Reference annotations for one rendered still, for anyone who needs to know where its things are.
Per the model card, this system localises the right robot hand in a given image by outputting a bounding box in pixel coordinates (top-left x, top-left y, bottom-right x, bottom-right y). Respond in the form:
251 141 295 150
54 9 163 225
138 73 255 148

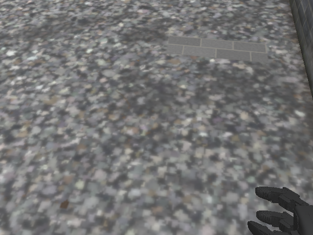
247 186 313 235

